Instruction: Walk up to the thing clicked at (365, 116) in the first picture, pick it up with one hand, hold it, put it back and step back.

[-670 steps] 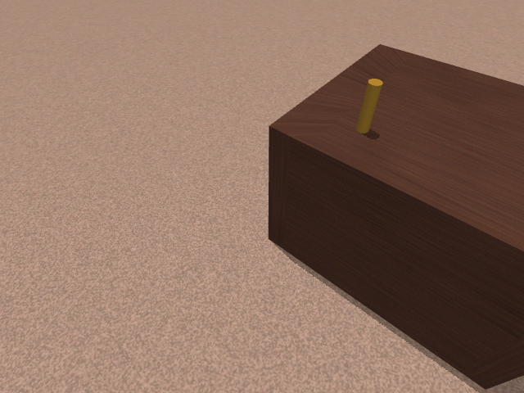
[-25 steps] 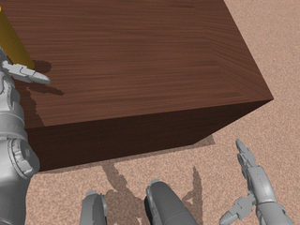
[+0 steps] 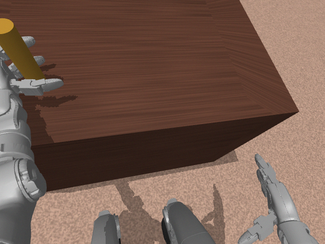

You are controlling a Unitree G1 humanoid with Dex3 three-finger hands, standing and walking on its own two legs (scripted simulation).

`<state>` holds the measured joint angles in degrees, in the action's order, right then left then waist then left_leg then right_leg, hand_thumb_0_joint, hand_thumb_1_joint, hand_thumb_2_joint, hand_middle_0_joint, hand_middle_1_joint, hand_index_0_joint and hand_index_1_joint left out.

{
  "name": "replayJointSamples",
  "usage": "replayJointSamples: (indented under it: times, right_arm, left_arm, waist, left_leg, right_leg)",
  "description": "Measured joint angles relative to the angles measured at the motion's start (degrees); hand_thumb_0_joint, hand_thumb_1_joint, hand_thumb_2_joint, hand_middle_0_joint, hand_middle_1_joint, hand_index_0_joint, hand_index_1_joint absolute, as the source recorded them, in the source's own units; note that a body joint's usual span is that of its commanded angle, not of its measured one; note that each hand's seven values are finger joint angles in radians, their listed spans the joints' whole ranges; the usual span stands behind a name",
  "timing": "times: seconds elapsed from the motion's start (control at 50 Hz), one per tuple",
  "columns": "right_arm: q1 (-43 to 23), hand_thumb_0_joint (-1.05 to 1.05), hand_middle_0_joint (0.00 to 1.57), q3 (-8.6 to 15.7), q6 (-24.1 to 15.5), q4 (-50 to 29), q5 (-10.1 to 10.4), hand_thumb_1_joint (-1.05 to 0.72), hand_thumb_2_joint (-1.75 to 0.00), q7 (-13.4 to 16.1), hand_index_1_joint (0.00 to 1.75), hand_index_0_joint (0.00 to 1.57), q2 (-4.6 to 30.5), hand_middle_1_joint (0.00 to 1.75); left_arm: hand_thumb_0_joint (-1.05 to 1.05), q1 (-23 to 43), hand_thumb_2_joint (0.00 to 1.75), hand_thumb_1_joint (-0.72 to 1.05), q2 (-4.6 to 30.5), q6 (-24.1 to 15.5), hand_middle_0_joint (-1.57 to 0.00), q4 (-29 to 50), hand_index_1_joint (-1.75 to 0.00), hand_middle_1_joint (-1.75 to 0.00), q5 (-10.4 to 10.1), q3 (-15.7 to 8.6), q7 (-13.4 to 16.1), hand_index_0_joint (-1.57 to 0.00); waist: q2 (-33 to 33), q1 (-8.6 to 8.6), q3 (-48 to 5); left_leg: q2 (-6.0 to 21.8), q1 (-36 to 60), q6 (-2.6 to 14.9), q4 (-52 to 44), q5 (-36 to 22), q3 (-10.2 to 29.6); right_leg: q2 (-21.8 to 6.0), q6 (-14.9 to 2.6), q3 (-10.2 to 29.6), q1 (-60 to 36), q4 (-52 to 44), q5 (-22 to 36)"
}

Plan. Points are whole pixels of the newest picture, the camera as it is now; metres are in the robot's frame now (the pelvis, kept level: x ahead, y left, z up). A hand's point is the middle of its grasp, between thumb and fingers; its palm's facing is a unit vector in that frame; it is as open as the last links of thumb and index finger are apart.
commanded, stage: close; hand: left
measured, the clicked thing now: (22, 57) +0.55 +0.23 +0.06
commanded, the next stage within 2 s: settle in 0.18 s
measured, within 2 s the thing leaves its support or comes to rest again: leaves its support in 0.60 s
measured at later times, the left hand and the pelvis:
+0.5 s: hand (32, 70) +0.53 +0.22 +0.04, palm faces +0.20 -0.98 -0.01, open 4.9 cm; pelvis -0.02 +0.00 -0.01, yaw +0 degrees
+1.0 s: hand (19, 53) +0.54 +0.23 +0.09, palm faces +0.19 -0.98 -0.01, open 4.9 cm; pelvis +0.00 +0.00 +0.01, yaw +0 degrees
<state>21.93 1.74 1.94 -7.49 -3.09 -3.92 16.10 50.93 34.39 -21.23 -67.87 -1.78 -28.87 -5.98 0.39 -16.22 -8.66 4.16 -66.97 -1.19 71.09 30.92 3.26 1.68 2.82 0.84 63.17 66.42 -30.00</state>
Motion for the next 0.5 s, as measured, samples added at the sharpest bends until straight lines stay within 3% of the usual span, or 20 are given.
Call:
replayJointSamples:
  times: [0.1, 0.22, 0.36, 0.5]
  right_arm:
    - [0.2, -0.01, 0.07, 0.8, -0.2, 0.7, 0.0, 0.52, -0.04, 0.6, 0.05, 0.06, -0.3, 0.05]
    - [-1.6, -0.01, 0.06, 0.3, -0.4, 0.5, -0.6, 0.52, -0.04, 0.1, 0.05, 0.06, -0.3, 0.05]
    - [-0.6, -0.01, 0.06, 0.0, -0.4, 0.3, -0.9, 0.53, -0.04, -0.6, 0.05, 0.06, -0.5, 0.05]
    - [-0.3, -0.01, 0.07, -0.6, 0.5, 1.1, -0.8, 0.55, -0.04, -0.3, 0.05, 0.06, -0.8, 0.05]
  left_arm:
    - [-0.01, -0.6, 0.53, -0.16, -1.4, -1.3, -0.95, 2.5, -0.77, -0.79, 0.0, 1.1, 1.2, -0.98]
    - [-0.01, 1.9, 0.71, 0.01, 0.1, -2.9, -1.11, -1.9, -0.97, -0.97, 1.7, 1.2, 1.9, -1.18]
    - [-0.02, 2.8, 0.93, 0.06, 2.1, -4.1, -1.07, -3.1, -1.06, -1.09, 1.5, -1.3, 1.0, -1.11]
    - [-0.03, 2.4, 1.17, 0.18, 2.1, -2.1, -1.01, -1.5, -1.20, -1.20, 2.7, -0.6, 1.6, -1.05]
  waist:
    - [-1.2, 0.25, 0.2]
    - [-1.0, -0.81, 0.3]
    - [-0.7, -1.64, 0.9]
    - [-0.3, -1.39, 0.5]
  left_leg:
    - [-0.1, 0.7, -0.10, -0.2, -0.2, 0.0]
    - [-0.1, -0.1, -0.21, 0.3, -0.5, 0.5]
    - [0.0, -1.8, -0.17, 1.4, -0.6, 0.4]
    - [0.1, -2.4, -0.19, 1.8, -0.8, 0.2]
  right_leg:
    - [-0.1, -0.10, 0.0, -0.6, 0.1, 0.0]
    - [0.0, -0.19, -0.5, 0.0, 0.4, 0.3]
    - [0.1, -0.14, -0.3, 1.8, 1.6, 0.5]
    - [0.2, -0.11, 0.0, 2.6, 2.0, 0.6]
